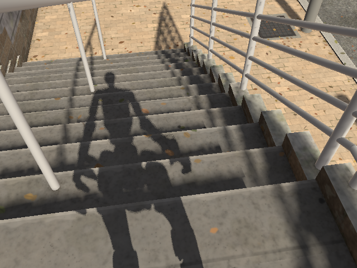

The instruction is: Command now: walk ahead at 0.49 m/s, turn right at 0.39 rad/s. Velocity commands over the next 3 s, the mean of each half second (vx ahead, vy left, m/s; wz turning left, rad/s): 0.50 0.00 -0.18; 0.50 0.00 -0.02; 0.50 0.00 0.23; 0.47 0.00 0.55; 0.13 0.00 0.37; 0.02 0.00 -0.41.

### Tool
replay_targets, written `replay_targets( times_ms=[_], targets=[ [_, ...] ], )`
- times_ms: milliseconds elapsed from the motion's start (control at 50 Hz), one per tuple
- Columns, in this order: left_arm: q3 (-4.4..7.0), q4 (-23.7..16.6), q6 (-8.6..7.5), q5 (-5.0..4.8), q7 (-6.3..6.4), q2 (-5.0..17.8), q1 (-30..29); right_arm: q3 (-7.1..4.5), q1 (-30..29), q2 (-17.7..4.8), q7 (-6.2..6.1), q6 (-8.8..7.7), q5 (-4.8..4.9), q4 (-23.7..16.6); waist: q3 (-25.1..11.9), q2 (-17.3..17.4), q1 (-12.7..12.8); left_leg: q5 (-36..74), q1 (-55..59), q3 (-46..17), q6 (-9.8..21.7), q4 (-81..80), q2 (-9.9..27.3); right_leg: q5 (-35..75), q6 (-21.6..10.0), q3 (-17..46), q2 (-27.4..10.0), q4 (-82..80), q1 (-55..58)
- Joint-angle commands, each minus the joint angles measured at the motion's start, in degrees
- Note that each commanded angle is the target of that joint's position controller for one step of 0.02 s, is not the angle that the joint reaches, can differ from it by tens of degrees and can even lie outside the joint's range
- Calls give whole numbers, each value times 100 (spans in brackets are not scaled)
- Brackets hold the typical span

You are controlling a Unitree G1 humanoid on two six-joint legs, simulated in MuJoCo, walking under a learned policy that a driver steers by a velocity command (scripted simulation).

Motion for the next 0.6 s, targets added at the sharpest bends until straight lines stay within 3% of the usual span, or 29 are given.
replay_targets(
  times_ms=[20, 40, 80, 120, 200, 260, 300, 320, 340, 360, 380, 400, 420, 440, 460, 480, 500, 520, 560, 600],
  targets=[
    [-91, -253, -119, 151, -300, -69, -12, 100, 365, -7, -22, -96, -38, -120, -157, 599, -31, -22, 884, -1472, 1224, -1521, 1505, 235, -112, 148, -474, -360, -1100],
    [-91, -299, -109, 115, -324, -12, -168, 78, 437, -150, 14, -110, -54, -65, -118, 553, -7, 151, 781, -1278, 1237, -1640, 1494, 478, -105, 73, -495, -683, -1107],
    [-170, -436, -46, 149, -345, -46, -545, 84, 449, -293, 75, -124, -172, -30, -40, 453, 30, 597, 582, -867, 1251, -1789, 1469, 1166, -49, -197, -571, -1630, -999],
    [-243, -576, 42, 92, -371, -64, -837, 93, 459, -394, 198, -103, -214, 10, -6, 432, 45, 1072, 176, -463, 1218, -1777, 1333, 1753, -34, -410, -542, -2393, -405],
    [-198, -840, 112, 34, -325, 158, -1277, 81, 1076, -573, 326, -77, -157, 405, 49, 456, -46, 1567, 1176, -517, 1193, -1437, 1703, 1884, -83, -241, -432, -3251, -610],
    [-148, -944, 58, 52, -222, 223, -1658, 43, 1467, -692, 266, 4, -96, 629, 125, 508, -242, 1390, 2035, -575, 1048, -1177, 1870, 1488, -206, -370, -285, -3839, -657],
    [-94, -939, -35, -49, -154, 302, -1724, -15, 1462, -844, 179, 91, -34, 647, 131, 539, -153, 1876, 1989, -368, 917, -798, 1714, 1656, -363, -724, -25, -4342, 136],
    [-8, -884, -109, -134, -110, 477, -1462, -21, 1500, -871, 140, 99, -79, 654, -110, 543, -6, 2573, 1600, -184, 766, -355, 1541, 1898, -523, -800, 122, -4268, 1116],
    [141, -673, -165, -140, -74, 815, -487, 58, 1389, -639, 161, 82, -175, 547, -684, 143, 348, 2304, 946, 251, 409, 948, 1073, 2283, -822, -494, -74, -3941, 2553],
    [133, -440, -145, -196, -21, 965, 890, 300, 2094, 78, 205, 3, -259, 354, -2525, -1057, 598, 330, -1272, 319, -135, 2895, 294, 2357, -2126, 1804, -1555, -4213, 5794],
    [149, -19, -127, -47, 53, 839, 1983, 231, 1493, -167, 376, -24, -136, 367, -2320, -793, 1146, -2445, -2423, -335, -63, 4071, -106, 1617, -2163, 3378, -2155, -5231, 6138],
    [207, 197, -212, 70, 126, 840, 1781, 123, 604, -353, 392, -22, -12, 146, -858, -444, 1150, -2078, -3132, -838, 237, 4725, 322, 81, -1418, 2792, -1892, -5589, 4988],
    [148, 85, -249, -23, 137, 632, 928, 38, 315, -540, 266, -59, -82, 175, -40, -415, 810, -1540, -3084, -757, 342, 4793, 645, -376, -1174, 2097, -1606, -5826, 3697],
    [-11, -18, -233, -69, 178, 280, 479, 41, 498, -458, 178, -36, -232, 172, -150, -347, 424, -1234, -2571, -744, 418, 4509, 851, -22, -1213, 1685, -1492, -6029, 3002],
    [-124, -72, -238, -101, 196, -29, 189, 88, 391, -277, 164, 9, -297, 121, -59, -204, 243, -1007, -2263, -712, 395, 4394, 968, 470, -1247, 1374, -1428, -6185, 2495],
    [-188, -156, -238, -98, 168, -185, 29, 122, 530, -72, 142, 62, -299, 134, -188, -84, 14, -902, -1851, -716, 321, 4269, 1019, 948, -1238, 1169, -1395, -6305, 2063],
    [-193, -195, -270, -52, 157, -203, -42, 146, 515, 35, 164, 115, -254, 118, -159, -13, -59, -801, -1846, -690, 261, 4141, 1018, 1115, -1252, 944, -1333, -6438, 1934],
    [-175, -144, -305, -73, 164, -111, 104, 180, 451, 143, 222, 177, -261, 127, -189, -99, -40, -653, -1928, -623, 251, 3993, 985, 1148, -1251, 714, -1264, -6545, 1946],
    [-200, 6, -337, 96, 99, -39, 331, 169, 91, 23, 289, 270, -179, 34, -8, 28, 31, 145, -2205, -486, 161, 3291, 986, 1697, -1283, 341, -1138, -6616, 1787],
    [-210, 120, -344, 65, -6, 57, 553, 185, -465, 1, 340, 345, -163, -151, -9, 16, 157, 876, -1897, -263, 59, 2231, 816, 2340, -1244, -30, -954, -6511, 1604]
  ],
)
